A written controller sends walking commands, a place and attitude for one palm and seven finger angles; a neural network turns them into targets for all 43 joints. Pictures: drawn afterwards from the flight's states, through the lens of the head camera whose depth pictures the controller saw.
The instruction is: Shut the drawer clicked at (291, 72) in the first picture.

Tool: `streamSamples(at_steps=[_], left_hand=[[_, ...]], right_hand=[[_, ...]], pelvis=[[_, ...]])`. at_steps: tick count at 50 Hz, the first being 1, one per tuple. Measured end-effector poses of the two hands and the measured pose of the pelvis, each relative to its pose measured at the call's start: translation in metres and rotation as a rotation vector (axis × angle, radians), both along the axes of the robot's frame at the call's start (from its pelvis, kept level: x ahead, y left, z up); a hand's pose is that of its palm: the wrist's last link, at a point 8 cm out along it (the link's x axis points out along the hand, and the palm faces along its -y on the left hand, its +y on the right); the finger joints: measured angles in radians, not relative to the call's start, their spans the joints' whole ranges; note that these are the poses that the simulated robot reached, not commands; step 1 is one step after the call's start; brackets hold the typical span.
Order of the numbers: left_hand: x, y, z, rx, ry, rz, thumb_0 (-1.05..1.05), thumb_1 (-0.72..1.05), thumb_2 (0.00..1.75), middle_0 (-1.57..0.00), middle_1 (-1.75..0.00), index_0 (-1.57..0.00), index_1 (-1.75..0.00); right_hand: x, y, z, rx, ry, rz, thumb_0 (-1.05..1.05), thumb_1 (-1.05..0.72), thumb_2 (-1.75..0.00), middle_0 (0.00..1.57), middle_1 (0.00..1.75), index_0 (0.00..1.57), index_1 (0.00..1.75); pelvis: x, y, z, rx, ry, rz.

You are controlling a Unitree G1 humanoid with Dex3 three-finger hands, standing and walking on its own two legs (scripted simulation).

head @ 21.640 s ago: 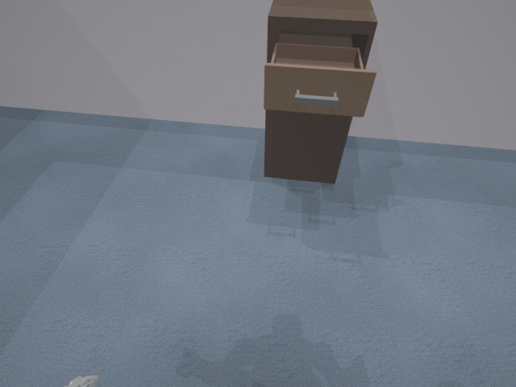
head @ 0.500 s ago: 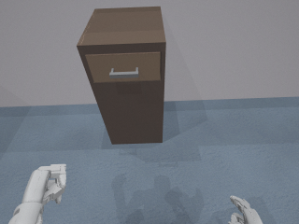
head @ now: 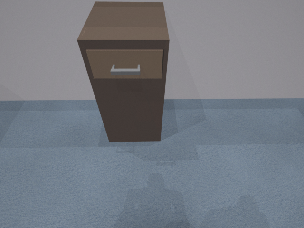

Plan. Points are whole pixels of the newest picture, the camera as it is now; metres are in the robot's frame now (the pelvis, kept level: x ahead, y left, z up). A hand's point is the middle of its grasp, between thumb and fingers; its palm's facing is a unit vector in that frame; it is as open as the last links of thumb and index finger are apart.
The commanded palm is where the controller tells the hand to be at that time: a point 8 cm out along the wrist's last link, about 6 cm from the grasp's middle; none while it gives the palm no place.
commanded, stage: let the arm hang, fingers relaxed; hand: left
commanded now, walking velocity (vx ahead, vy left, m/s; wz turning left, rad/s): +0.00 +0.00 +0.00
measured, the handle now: (125, 69) +0.79 +0.18 -0.06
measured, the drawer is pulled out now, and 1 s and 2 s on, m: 0.00 0.00 0.00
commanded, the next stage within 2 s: look to check the result in 0.48 s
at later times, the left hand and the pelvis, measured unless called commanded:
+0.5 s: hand out of the picture -0.02 +0.15 -0.18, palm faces +0.04 -0.99 -0.17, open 7.4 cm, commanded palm none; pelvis +0.00 -0.01 +0.00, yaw -1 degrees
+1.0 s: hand out of the picture -0.01 +0.13 -0.18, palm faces +0.03 -0.98 -0.17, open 7.4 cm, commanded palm none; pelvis +0.00 -0.02 +0.00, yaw -1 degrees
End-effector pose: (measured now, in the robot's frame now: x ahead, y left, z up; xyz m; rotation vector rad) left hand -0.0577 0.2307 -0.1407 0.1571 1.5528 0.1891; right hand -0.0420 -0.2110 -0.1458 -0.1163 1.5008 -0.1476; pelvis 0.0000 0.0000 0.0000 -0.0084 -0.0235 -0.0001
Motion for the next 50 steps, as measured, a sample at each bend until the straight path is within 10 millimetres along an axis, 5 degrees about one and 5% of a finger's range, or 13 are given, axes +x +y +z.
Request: streamSamples(at_steps=[13, 50], left_hand=[[0.038, -0.032, -0.008, -0.057, -0.133, -0.015, 0.00, 0.91, 0.90, -0.23, -0.33, -0.22, -0.33], [0.043, -0.047, -0.006, -0.046, -0.112, -0.014, 0.00, 0.91, 0.90, -0.20, -0.30, -0.20, -0.30]], right_hand=[[0.009, 0.014, -0.006, 0.036, -0.070, -0.031, 0.00, -0.91, -0.89, 0.20, 0.30, 0.20, 0.30], [0.011, -0.008, -0.005, 0.025, -0.041, -0.043, 0.00, -0.91, -0.89, 0.20, 0.30, 0.20, 0.30]], pelvis=[[-0.004, -0.002, -0.001, 0.008, -0.003, -0.010], [0.004, -0.021, 0.000, 0.010, -0.005, -0.017]])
